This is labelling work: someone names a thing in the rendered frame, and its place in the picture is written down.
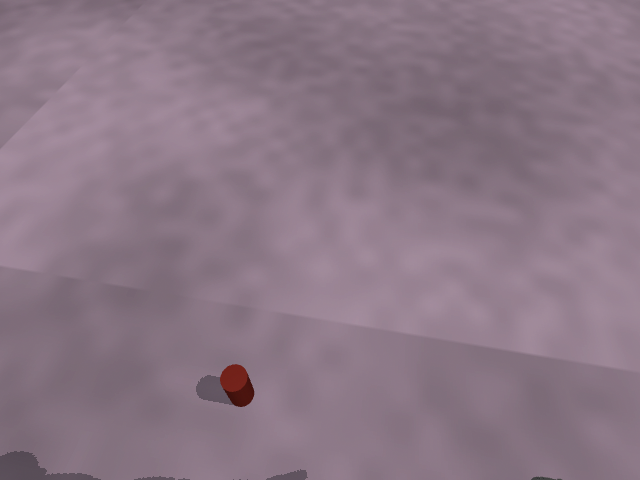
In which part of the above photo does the can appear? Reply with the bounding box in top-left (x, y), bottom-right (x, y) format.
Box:
top-left (220, 364), bottom-right (254, 407)

